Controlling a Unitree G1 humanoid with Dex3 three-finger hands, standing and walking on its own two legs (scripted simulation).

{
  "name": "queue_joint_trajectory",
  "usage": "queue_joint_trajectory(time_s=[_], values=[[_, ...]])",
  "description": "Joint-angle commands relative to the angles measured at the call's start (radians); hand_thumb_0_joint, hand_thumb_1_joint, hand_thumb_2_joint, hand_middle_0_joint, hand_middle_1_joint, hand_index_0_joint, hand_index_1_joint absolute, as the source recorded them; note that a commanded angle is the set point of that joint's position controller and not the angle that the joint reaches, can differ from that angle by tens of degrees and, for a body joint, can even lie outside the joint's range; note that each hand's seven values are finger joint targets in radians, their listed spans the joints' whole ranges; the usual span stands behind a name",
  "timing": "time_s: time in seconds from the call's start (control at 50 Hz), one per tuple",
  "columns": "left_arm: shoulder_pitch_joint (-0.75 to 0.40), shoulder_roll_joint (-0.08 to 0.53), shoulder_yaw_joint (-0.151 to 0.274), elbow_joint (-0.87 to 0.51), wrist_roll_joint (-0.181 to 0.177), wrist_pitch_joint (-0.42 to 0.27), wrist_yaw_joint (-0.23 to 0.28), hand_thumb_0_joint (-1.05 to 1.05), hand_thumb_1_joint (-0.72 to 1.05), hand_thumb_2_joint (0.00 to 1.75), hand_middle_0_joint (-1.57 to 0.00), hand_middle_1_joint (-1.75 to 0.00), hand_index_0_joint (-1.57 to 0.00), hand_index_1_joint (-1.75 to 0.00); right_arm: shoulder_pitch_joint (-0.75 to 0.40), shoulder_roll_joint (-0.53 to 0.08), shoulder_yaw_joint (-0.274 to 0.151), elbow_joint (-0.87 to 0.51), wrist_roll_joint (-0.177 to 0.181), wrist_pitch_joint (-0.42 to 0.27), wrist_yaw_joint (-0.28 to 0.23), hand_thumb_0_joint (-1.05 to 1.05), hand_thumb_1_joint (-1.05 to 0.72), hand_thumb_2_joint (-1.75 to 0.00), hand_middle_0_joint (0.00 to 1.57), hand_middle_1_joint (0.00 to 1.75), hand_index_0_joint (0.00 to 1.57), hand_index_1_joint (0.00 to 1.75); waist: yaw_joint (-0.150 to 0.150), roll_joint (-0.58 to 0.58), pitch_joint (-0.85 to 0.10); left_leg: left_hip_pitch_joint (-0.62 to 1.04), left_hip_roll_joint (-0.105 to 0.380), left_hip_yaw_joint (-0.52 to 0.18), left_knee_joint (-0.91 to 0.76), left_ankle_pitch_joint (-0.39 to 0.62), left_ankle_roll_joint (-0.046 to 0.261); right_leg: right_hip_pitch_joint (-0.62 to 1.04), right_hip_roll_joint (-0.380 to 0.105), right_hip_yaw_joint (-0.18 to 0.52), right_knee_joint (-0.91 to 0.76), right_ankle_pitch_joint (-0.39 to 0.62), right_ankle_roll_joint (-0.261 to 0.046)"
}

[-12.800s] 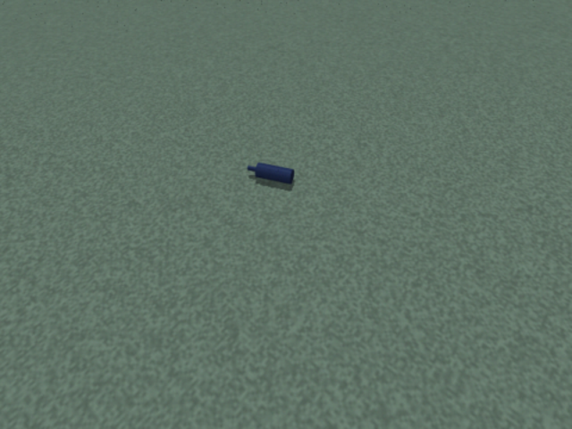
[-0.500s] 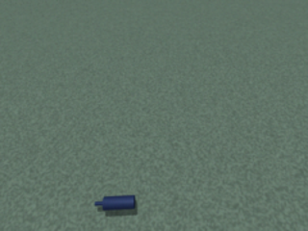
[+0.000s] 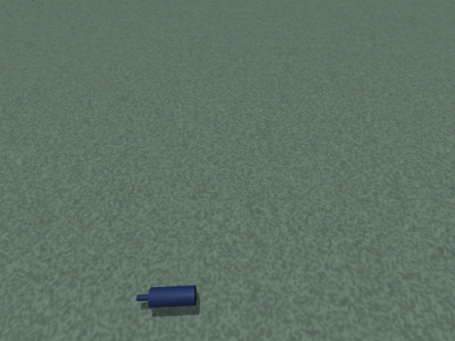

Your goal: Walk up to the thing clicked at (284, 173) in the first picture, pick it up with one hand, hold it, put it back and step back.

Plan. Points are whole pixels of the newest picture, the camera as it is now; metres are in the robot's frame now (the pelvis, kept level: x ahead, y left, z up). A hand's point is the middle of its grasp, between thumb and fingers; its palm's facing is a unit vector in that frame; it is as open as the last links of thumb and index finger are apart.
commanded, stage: stand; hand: left
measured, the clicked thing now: (166, 296) +0.43 +0.28 -0.74
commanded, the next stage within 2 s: none
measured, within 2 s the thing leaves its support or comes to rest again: neither
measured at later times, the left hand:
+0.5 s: hand out of the picture +0.06 +0.24 -0.16, palm faces -0.04 -0.94 -0.35, open 7.4 cm
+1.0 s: hand out of the picture +0.07 +0.24 -0.15, palm faces -0.04 -0.94 -0.35, open 7.4 cm
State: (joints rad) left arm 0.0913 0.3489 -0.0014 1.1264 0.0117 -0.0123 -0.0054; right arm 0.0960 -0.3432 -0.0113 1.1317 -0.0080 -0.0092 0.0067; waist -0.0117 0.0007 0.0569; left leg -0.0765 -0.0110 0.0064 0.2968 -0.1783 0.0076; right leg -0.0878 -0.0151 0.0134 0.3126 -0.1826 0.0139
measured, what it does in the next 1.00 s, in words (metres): stands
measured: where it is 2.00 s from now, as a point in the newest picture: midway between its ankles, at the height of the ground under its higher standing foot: outside the picture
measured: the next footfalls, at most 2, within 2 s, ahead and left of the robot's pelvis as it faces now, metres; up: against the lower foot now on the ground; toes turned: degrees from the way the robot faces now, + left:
none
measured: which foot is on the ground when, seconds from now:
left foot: down 0.00-1.00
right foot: down 0.00-1.00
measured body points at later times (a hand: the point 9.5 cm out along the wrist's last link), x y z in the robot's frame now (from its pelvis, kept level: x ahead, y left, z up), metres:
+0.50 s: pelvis -0.01 -0.01 +0.00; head +0.00 -0.01 +0.45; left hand +0.07 +0.29 -0.13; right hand +0.06 -0.31 -0.14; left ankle -0.01 +0.11 -0.75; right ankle -0.01 -0.13 -0.75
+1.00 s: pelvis +0.00 -0.02 +0.00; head +0.00 -0.02 +0.45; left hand +0.08 +0.29 -0.13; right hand +0.07 -0.32 -0.14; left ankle -0.01 +0.11 -0.75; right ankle -0.01 -0.13 -0.75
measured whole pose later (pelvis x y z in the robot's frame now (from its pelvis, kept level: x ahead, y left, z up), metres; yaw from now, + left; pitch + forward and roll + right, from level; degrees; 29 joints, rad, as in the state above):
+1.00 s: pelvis +0.00 -0.02 +0.00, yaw +0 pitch -3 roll +0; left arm 0.12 0.35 -0.01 1.12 0.01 -0.01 -0.01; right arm 0.12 -0.35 0.00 1.13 -0.01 -0.01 0.01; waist -0.01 0.01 0.05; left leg -0.08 0.01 0.00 0.30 -0.18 -0.02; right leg -0.09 0.01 0.01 0.32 -0.18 -0.01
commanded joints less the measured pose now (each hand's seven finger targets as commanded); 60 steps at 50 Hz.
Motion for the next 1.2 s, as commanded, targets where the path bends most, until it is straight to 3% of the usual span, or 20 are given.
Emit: queue_joint_trajectory(time_s=[0.0, 0.08, 0.42, 0.74, 0.84, 1.0, 1.18], values=[[-0.034, 0.215, 0.037, -0.058, -0.005, -0.022, 0.017, 0.00, 0.90, 0.90, -0.20, -0.30, -0.20, -0.30, -0.043, -0.217, -0.036, -0.054, 0.002, -0.024, -0.015, 0.00, -0.90, -0.90, 0.20, 0.30, 0.20, 0.30, 0.005, 0.002, -0.093, 0.027, 0.147, -0.097, -0.038, 0.204, 0.009, 0.010, -0.114, 0.086, -0.032, 0.194, -0.032], [-0.034, 0.212, 0.034, -0.063, -0.002, -0.022, 0.018, 0.00, 0.90, 0.90, -0.20, -0.30, -0.20, -0.30, -0.041, -0.221, -0.036, -0.052, -0.001, -0.022, -0.014, 0.00, -0.90, -0.90, 0.20, 0.30, 0.20, 0.30, 0.003, 0.002, -0.068, 0.002, 0.141, -0.097, -0.045, 0.149, 0.008, 0.000, -0.114, 0.087, -0.050, 0.159, -0.030], [-0.015, 0.220, 0.033, -0.067, -0.002, -0.025, 0.016, 0.00, 0.90, 0.90, -0.20, -0.30, -0.20, -0.30, -0.032, -0.219, -0.037, -0.048, -0.001, -0.018, -0.009, 0.00, -0.90, -0.90, 0.20, 0.30, 0.20, 0.30, 0.005, -0.005, -0.065, 0.003, 0.139, -0.098, -0.039, 0.088, 0.009, -0.027, -0.110, 0.097, -0.064, 0.107, -0.036], [-0.007, 0.225, 0.032, -0.063, -0.004, -0.022, 0.015, 0.00, 0.90, 0.90, -0.20, -0.30, -0.20, -0.30, -0.012, -0.217, -0.030, -0.048, 0.002, -0.020, -0.012, 0.00, -0.90, -0.90, 0.20, 0.30, 0.20, 0.30, 0.006, -0.009, -0.058, 0.002, 0.141, -0.097, -0.036, 0.109, 0.007, -0.022, -0.109, 0.100, -0.051, 0.131, -0.042], [-0.010, 0.223, 0.032, -0.066, -0.002, -0.025, 0.017, 0.00, 0.90, 0.90, -0.20, -0.30, -0.20, -0.30, -0.019, -0.218, -0.029, -0.055, 0.002, -0.018, -0.013, 0.00, -0.90, -0.90, 0.20, 0.30, 0.20, 0.30, 0.006, -0.013, -0.080, 0.018, 0.143, -0.094, -0.024, 0.147, 0.008, -0.009, -0.111, 0.096, -0.050, 0.189, -0.038], [-0.015, 0.226, 0.035, -0.066, -0.006, -0.020, 0.014, 0.00, 0.90, 0.90, -0.20, -0.30, -0.20, -0.30, -0.009, -0.221, -0.027, -0.052, 0.000, -0.020, -0.015, 0.00, -0.90, -0.90, 0.20, 0.30, 0.20, 0.30, 0.009, 0.001, -0.057, -0.005, 0.144, -0.094, -0.042, 0.108, 0.007, -0.015, -0.109, 0.103, -0.053, 0.132, -0.044], [-0.017, 0.222, 0.034, -0.069, -0.003, -0.022, 0.015, 0.00, 0.90, 0.90, -0.20, -0.30, -0.20, -0.30, -0.013, -0.223, -0.026, -0.058, -0.002, -0.021, -0.016, 0.00, -0.90, -0.90, 0.20, 0.30, 0.20, 0.30, 0.008, 0.009, -0.074, 0.014, 0.147, -0.089, -0.033, 0.127, 0.010, -0.018, -0.112, 0.103, -0.049, 0.163, -0.043]])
